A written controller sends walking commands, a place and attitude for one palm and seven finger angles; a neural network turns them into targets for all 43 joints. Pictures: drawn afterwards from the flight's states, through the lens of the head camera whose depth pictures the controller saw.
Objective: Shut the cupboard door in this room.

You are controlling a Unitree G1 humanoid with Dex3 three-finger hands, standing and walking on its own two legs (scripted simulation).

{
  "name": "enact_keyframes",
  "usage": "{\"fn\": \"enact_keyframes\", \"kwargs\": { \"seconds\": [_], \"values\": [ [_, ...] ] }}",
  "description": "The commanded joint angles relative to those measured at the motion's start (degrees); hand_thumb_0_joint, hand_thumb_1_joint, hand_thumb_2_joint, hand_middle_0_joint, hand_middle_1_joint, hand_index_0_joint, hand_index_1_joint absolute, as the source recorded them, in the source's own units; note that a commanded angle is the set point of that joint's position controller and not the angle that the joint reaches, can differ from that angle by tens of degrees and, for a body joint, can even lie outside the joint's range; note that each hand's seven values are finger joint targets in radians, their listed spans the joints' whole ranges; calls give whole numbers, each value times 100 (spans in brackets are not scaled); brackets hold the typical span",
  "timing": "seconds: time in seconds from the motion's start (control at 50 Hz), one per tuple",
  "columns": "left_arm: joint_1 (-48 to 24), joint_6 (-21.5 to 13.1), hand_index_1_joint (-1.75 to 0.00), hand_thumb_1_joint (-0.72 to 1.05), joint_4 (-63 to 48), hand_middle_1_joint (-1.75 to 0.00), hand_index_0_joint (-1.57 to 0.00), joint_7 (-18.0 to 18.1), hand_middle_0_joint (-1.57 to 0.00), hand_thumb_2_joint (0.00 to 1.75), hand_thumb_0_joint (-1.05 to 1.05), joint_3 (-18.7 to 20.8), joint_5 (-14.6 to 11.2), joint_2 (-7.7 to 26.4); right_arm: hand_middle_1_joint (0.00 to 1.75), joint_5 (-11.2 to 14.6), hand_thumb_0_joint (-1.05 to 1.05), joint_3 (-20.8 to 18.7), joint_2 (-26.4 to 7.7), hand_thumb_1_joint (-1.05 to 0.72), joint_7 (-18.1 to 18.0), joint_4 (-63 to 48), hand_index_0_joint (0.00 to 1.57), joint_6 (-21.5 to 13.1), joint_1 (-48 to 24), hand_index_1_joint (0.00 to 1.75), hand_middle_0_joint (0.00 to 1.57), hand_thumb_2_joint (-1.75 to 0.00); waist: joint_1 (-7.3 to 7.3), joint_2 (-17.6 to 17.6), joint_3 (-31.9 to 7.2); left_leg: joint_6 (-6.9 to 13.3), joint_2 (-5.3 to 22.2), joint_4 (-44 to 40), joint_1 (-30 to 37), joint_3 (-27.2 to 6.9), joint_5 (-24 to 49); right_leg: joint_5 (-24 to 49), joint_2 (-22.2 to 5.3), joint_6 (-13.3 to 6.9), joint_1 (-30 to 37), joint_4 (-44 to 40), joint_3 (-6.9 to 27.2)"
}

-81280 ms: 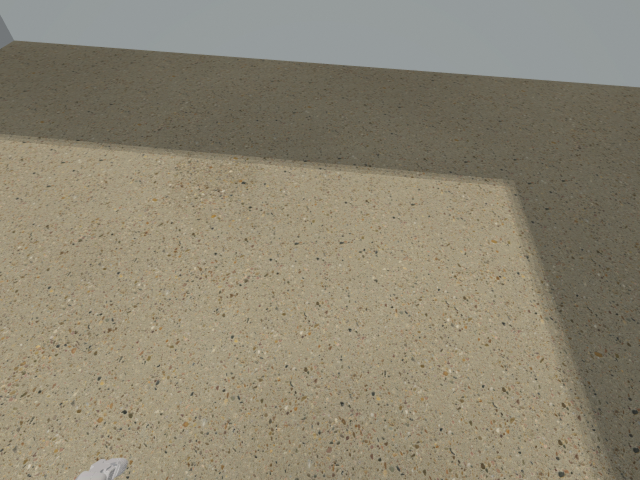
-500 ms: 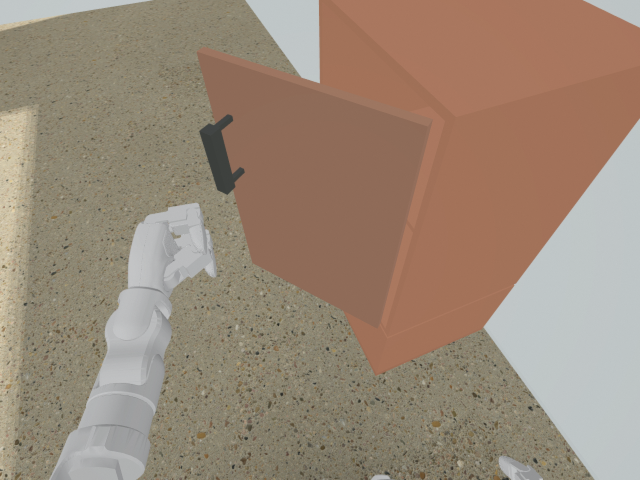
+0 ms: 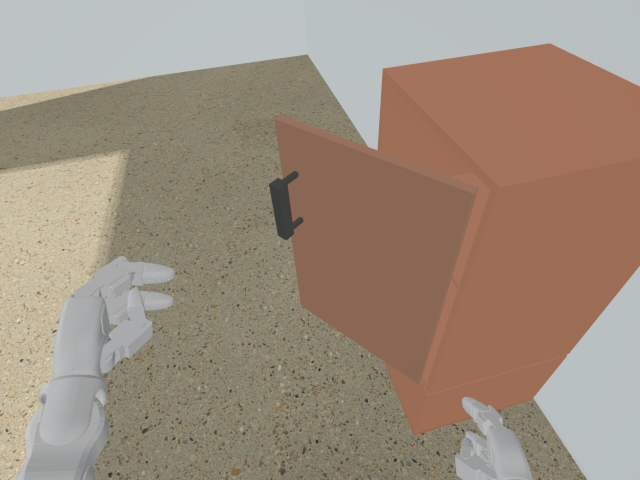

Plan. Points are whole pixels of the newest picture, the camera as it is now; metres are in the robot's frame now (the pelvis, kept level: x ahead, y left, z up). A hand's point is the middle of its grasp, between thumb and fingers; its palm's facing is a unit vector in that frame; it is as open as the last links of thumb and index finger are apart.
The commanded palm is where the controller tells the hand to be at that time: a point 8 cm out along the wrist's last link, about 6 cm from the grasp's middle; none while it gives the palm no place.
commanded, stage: draw the hand back to the body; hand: left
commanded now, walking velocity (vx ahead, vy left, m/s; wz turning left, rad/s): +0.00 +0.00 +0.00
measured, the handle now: (289, 205) +0.64 +0.14 -0.03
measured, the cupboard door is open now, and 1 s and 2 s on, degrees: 37 37 37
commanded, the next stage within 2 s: step back with the hand held close in 0.60 s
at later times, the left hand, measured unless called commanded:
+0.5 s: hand (70, 360) +0.18 +0.26 +0.15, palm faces +0.46 -0.79 -0.40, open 7.3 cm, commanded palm +0.13 +0.29 +0.17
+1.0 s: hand (67, 354) +0.18 +0.26 +0.15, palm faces +0.38 -0.78 -0.50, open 7.4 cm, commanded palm +0.12 +0.31 +0.17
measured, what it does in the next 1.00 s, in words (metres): stands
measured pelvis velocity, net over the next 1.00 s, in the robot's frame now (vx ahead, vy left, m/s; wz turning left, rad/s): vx -0.02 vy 0.01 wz -0.02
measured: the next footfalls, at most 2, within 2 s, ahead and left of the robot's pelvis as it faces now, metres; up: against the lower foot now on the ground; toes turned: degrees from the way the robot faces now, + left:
none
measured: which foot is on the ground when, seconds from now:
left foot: down 0.00-1.00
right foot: down 0.00-1.00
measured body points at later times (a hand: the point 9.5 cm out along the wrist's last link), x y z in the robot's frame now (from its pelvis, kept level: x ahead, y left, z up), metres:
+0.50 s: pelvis -0.01 +0.00 +0.00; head -0.04 -0.03 +0.45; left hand +0.15 +0.30 +0.18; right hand +0.17 -0.23 -0.09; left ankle -0.04 +0.09 -0.74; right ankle +0.00 -0.11 -0.74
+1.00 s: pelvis -0.02 +0.01 +0.00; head -0.01 -0.01 +0.45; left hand +0.16 +0.30 +0.18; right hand +0.14 -0.25 -0.10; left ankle -0.04 +0.10 -0.74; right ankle +0.00 -0.11 -0.74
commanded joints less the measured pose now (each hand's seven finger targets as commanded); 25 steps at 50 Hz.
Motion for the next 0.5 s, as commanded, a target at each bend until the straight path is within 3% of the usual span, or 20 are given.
{"fn": "enact_keyframes", "kwargs": {
  "seconds": [0.0,0.16,0.2,0.22,0.26,0.3,0.4,0.48],
  "values": [
    [-411,-350,-60,90,-1688,-60,-47,106,-47,90,0,989,-44,1181,30,-34,0,-332,-634,-90,-25,-819,20,-332,-607,30,20,-90,-10,-97,-670,-162,292,-271,-217,-60,2335,1676,-105,-39,666,-163,91],
    [490,-523,-36,90,-2374,-36,-25,203,-25,90,0,1701,-89,1480,30,-12,0,-416,-607,-90,-12,-733,20,-545,-632,30,20,-90,67,-80,-509,-156,290,-314,-353,-64,1902,1262,-115,-9,588,-197,81],
    [788,-575,-30,90,-2393,-30,-20,234,-20,90,0,2019,-97,1685,30,-3,0,-448,-639,-90,-23,-694,20,-620,-609,30,20,-90,118,-100,-438,-153,297,-325,-443,-54,1761,1160,-104,-14,577,-234,90],
    [783,-577,-30,90,-2242,-30,-20,204,-20,90,0,1704,-90,1342,30,-2,0,-435,-613,-90,-24,-656,20,-638,-600,30,20,-90,45,-131,-263,-135,285,-345,-444,-24,1646,1076,-128,-6,441,-229,100],
    [594,-576,-30,90,-2080,-30,-20,201,-20,90,0,1519,-68,1199,30,10,0,-471,-680,-90,-26,-602,20,-657,-567,30,20,-90,-31,-245,33,-113,307,-399,-481,-36,1247,681,-117,11,166,-316,110],
    [410,-605,-30,90,-2050,-30,-20,218,-20,90,0,1496,-43,1247,30,17,0,-494,-726,-90,-53,-571,20,-707,-576,30,20,-90,-41,-241,108,-72,293,-429,-487,-36,974,418,-122,9,84,-386,131],
    [431,-683,-30,90,-2136,-30,-20,264,-20,90,0,1748,-50,1511,30,-4,0,-492,-711,-90,-94,-567,20,-780,-603,30,20,-90,66,-290,-265,-27,241,-420,-475,-37,885,316,-152,0,343,-383,187],
    [387,-733,-30,90,-2357,-30,-20,277,-20,90,0,1750,-18,1497,30,-10,0,-460,-638,-90,-91,-575,20,-849,-638,30,20,-90,71,63,-231,-62,224,-410,-460,-17,1000,474,-135,-25,359,-351,186]
  ]
}}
